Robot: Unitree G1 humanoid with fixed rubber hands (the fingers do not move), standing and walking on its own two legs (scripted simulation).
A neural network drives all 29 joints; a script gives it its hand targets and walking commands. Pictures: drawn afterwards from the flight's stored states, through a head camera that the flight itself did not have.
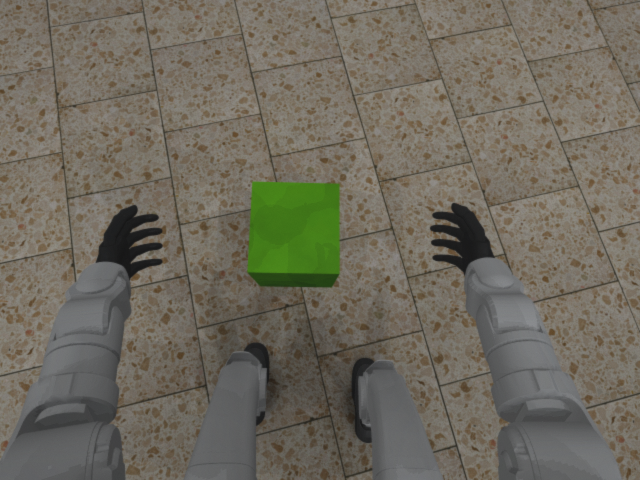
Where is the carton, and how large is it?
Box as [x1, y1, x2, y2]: [247, 182, 339, 286]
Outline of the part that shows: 252,182 247,272 260,285 331,286 339,273 339,184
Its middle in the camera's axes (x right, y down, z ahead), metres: -0.06 -0.01 +0.98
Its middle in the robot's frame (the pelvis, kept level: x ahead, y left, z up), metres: +0.51 +0.06 -0.56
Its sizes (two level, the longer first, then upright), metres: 0.210 0.200 0.250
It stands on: the floor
